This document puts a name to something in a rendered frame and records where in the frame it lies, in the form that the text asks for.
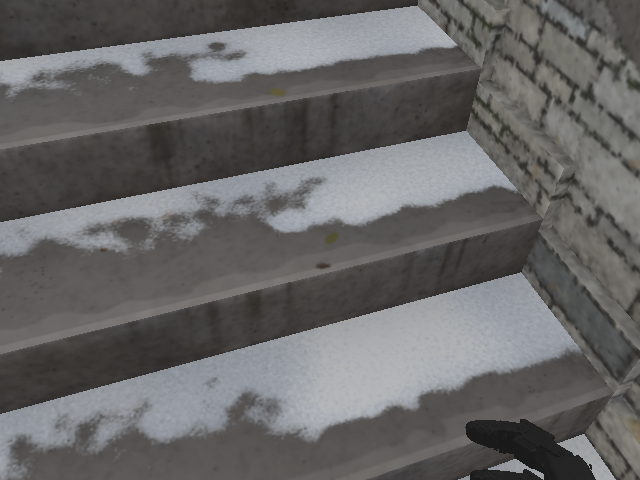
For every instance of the right robot hand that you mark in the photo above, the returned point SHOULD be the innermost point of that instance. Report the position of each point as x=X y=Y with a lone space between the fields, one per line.
x=532 y=446

